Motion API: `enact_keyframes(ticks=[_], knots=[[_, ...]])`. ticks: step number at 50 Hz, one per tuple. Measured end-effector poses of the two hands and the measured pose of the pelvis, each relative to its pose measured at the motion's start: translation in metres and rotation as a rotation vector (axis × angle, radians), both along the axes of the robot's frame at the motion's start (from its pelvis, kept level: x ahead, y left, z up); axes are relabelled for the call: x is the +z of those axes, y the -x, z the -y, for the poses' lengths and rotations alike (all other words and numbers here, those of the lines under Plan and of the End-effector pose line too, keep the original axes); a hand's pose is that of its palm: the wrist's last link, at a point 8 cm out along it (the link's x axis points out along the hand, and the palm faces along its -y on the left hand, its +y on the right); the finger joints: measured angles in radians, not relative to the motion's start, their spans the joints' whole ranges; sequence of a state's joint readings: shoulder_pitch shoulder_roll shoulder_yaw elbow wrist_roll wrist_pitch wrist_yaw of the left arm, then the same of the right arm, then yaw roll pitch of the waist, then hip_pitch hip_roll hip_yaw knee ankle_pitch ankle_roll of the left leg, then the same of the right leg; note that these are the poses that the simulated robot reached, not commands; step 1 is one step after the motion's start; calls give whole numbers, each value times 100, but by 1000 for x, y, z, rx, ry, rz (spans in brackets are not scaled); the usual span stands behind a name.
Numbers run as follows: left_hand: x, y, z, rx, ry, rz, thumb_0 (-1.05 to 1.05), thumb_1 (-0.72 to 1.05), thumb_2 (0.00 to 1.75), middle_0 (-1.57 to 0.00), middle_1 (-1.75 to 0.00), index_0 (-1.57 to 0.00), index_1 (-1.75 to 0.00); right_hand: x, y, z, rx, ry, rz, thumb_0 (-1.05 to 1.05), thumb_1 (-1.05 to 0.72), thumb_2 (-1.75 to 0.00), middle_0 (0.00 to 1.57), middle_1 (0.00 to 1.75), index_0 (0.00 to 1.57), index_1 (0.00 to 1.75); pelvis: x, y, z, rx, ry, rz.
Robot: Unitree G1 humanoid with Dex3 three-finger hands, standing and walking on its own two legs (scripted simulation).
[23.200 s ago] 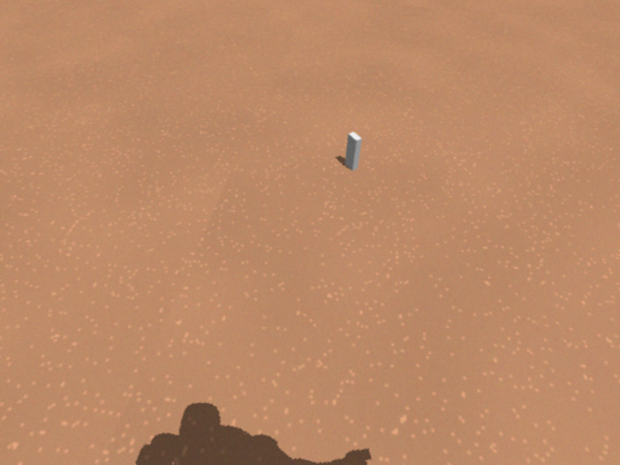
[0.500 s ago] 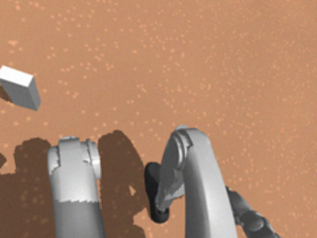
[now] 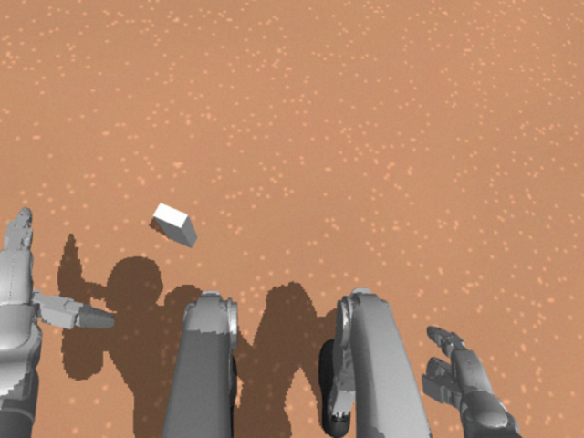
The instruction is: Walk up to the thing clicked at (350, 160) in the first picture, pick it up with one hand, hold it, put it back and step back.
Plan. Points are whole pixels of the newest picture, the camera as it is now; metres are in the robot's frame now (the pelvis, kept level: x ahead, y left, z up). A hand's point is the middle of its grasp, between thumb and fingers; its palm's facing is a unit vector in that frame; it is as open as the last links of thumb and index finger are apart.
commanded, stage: home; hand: left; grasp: from the side
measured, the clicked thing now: (177, 227) +0.48 +0.24 -0.41
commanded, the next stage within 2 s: none
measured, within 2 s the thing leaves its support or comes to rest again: neither
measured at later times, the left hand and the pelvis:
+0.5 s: hand (52, 313) +0.25 +0.21 +0.11, palm faces +0.17 -0.92 -0.35, open 17.3 cm; pelvis +0.06 +0.00 +0.19, yaw +2 degrees
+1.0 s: hand (30, 359) +0.22 +0.19 +0.16, palm faces +0.17 -0.94 -0.30, open 17.3 cm; pelvis +0.07 +0.00 +0.22, yaw +3 degrees
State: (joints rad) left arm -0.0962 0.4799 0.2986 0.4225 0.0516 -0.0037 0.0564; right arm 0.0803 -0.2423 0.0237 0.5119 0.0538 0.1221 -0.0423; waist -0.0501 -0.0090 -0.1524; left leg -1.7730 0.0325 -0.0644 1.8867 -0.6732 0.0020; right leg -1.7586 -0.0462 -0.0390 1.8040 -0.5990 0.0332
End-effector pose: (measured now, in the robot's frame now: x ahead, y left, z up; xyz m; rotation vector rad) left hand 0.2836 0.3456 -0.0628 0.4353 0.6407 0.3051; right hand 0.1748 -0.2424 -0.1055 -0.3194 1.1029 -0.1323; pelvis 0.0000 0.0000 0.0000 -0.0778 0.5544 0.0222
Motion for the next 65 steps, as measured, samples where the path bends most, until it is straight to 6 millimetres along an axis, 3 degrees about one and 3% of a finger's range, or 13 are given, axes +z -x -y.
enact_keyframes(ticks=[8, 16, 22, 28, 32, 37, 47, 65], knots=[[75, 14, 28, 61, 32, -49, -1, -49, 8, -7, -6, -6, -6, 86, -32, 9, -17, 21, 152, 1, -90, -90, 20, 30, 21, 30, 72, -22, 7, 10, -20, 69], [134, 33, 64, 85, 109, -108, -1, -49, 8, -7, -6, -6, -6, 160, -34, 14, -53, 36, 226, 1, -90, -90, 20, 30, 21, 30, 134, -42, 9, 18, -31, 172], [180, 46, 83, 90, 151, -105, -1, -50, 7, -7, -6, -6, -6, 205, -29, 10, -80, 46, 273, 1, -90, -90, 20, 30, 21, 30, 172, -54, 7, 26, -34, 260], [225, 59, 99, 63, 175, -82, -1, -51, 7, -6, -6, -6, -6, 236, -32, 1, -101, 31, 348, 1, -90, -90, 20, 30, 21, 30, 199, -65, 2, 28, -36, 334], [249, 65, 106, 44, 186, -49, -1, -52, 7, -6, -6, -6, -6, 249, -40, -7, -97, 13, 402, 1, -90, -90, 20, 30, 21, 30, 209, -69, -1, 29, -39, 370], [261, 74, 110, 41, 202, -36, -1, -53, 6, -6, -6, -5, -6, 259, -52, -17, -68, -11, 449, 1, -90, -90, 20, 30, 21, 30, 216, -71, -2, 31, -43, 400], [254, 85, 108, 65, 207, -78, -1, -51, 7, -6, -6, -5, -6, 267, -65, -20, -6, -15, 479, 1, -90, -90, 20, 30, 21, 30, 219, -69, 2, 39, -51, 422], [258, 77, 121, 53, 221, -70, -1, -51, 7, -6, -6, -6, -6, 263, -54, -2, -31, -3, 440, 1, -90, -90, 20, 30, 21, 30, 223, -72, 12, 36, -58, 432]])
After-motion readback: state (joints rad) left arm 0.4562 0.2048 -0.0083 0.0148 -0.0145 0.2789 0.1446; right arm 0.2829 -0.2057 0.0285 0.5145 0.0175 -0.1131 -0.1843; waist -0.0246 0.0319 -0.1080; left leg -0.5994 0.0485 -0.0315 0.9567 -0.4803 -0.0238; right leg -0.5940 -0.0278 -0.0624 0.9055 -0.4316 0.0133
